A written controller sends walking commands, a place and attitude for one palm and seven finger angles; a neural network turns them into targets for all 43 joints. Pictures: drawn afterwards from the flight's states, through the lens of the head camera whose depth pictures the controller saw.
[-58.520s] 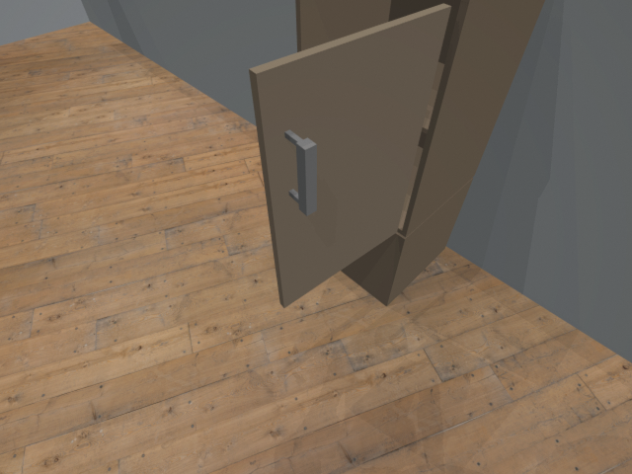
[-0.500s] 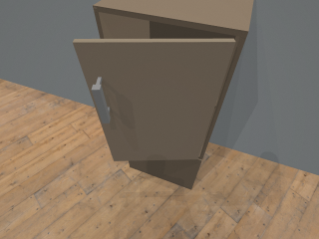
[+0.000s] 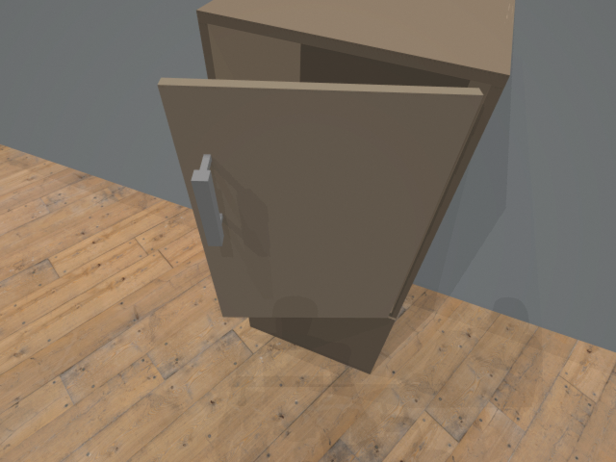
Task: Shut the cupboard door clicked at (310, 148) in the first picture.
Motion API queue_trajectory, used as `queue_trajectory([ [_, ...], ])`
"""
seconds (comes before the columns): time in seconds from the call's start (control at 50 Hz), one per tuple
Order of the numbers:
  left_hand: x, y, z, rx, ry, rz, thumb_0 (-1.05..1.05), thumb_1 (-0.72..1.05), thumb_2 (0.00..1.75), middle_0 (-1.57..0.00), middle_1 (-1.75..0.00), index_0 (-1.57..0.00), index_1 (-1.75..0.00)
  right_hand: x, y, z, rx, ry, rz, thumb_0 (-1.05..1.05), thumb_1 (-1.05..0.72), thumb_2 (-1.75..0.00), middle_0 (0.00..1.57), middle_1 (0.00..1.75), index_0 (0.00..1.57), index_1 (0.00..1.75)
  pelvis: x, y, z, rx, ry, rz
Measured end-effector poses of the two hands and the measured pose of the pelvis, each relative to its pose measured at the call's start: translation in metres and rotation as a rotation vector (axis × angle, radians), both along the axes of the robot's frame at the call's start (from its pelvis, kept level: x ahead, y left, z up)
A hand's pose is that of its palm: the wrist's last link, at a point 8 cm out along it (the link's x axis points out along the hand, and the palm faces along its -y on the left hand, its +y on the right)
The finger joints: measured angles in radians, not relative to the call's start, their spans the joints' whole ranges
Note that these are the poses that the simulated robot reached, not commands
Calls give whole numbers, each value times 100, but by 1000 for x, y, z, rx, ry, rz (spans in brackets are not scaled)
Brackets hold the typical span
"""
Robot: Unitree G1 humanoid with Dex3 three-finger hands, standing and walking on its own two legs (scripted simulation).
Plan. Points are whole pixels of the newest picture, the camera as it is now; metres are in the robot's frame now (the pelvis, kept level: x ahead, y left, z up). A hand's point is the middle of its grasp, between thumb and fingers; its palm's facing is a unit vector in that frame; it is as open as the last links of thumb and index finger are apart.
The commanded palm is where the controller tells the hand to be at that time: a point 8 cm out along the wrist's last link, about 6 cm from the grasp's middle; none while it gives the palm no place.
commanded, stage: come to a stop and stand still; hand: left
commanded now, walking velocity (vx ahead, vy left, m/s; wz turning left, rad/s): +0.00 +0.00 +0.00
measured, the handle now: (211, 201) +0.45 +0.18 +0.07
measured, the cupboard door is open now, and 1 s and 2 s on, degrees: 22 22 22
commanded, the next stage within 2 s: look again from close up in 0.42 s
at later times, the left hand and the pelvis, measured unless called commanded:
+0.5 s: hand out of the picture -0.01 +0.18 -0.18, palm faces +0.03 -0.99 -0.16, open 7.3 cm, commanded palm none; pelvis -0.01 +0.02 +0.00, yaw +0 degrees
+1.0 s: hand out of the picture -0.03 +0.22 -0.18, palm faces -0.01 -0.97 -0.24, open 7.4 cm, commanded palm none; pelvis -0.03 +0.03 -0.01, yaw -1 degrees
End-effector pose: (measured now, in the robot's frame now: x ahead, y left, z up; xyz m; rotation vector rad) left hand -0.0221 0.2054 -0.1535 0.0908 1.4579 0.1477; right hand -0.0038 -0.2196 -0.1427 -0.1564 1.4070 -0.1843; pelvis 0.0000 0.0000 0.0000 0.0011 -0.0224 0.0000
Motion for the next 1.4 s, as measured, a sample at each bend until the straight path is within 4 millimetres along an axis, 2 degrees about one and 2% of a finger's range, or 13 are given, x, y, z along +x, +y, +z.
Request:
queue_trajectory([
  [0.14, 13, 17, 2, 24, -24, -15, 0, 91, 90, -20, -30, -20, -30, -8, 12, -1, 15, 20, -9, 0, -91, -89, 20, 30, 20, 30, 1, 8, 0, 2, -1, -2],
  [0.28, 17, 27, 3, 32, -33, -22, 0, 91, 90, -20, -30, -20, -30, -15, 21, -1, 23, 30, -15, 0, -91, -89, 20, 30, 20, 30, 0, 14, 1, 3, -3, -3],
  [0.58, -2, 31, 0, 21, -36, -33, 0, 91, 90, -20, -30, -20, -30, -13, 25, -1, 11, -12, 4, 0, -91, -89, 20, 30, 20, 30, -12, 27, -2, -16, 4, -3],
  [0.78, -8, 59, 3, 74, -72, -49, 0, 91, 90, -20, -30, -20, -30, -5, 31, -13, 22, -104, 32, 1, -93, -89, 20, 30, 20, 30, -27, 40, -10, -6, -3, -5],
  [0.94, -8, 67, 8, 94, -73, -69, 0, 91, 90, -20, -30, -20, -30, -6, 28, -10, 31, -110, 39, 1, -93, -89, 20, 30, 20, 30, -32, 37, -8, 9, 12, -16],
  [1.14, -3, 58, 7, 88, -74, -75, 0, 91, 90, -20, -30, -20, -30, -6, 13, -6, 15, -89, 42, 0, -91, -89, 20, 30, 20, 30, -30, 27, -6, 4, 18, -17],
  [1.16, 9, 60, 12, 87, -135, -12, 1, 91, 90, -20, -30, -20, -30, -2, 10, -4, -4, -121, 46, 0, -91, -89, 20, 30, 20, 30, -31, 26, -8, 0, 14, -12],
  [1.18, 29, 63, 25, 101, -267, 17, 1, 91, 90, -20, -30, -20, -30, 3, 7, 1, -32, -185, 51, 0, -91, -89, 20, 30, 20, 30, -31, 24, -9, 3, 17, -11],
  [1.26, 118, 61, 106, 156, -861, 56, 2, 91, 90, -22, -32, -22, -32, 40, -7, 17, -73, -460, 68, 1, -91, -89, 20, 30, 20, 30, -33, 20, -14, 4, 32, 22],
  [1.3, 153, 55, 142, 147, -1109, 38, 1, 91, 90, -23, -33, -23, -34, 63, -13, 23, -77, -587, 82, 1, -91, -89, 20, 30, 20, 30, -38, 18, -20, 2, 55, 35],
  [1.34, 173, 50, 162, 111, -1309, 7, 1, 91, 90, -25, -36, -26, -36, 86, -18, 28, -77, -697, 97, 1, -91, -89, 20, 30, 20, 30, -44, 14, -28, 4, 96, 30],
  [1.38, 177, 45, 164, 54, -1454, -35, 1, 91, 90, -28, -39, -28, -39, 107, -22, 33, -81, -779, 122, 1, -91, -89, 20, 30, 20, 30, -49, 8, -40, 11, 140, 18],
  [1.4, 173, 44, 158, 28, -1497, -62, 0, 91, 90, -29, -40, -30, -41, 116, -24, 34, -82, -811, 136, 1, -91, -89, 20, 30, 20, 30, -51, 5, -47, 14, 158, 13],
])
